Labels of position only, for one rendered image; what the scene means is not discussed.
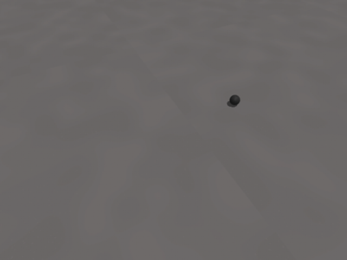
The ball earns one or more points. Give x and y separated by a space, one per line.
234 99

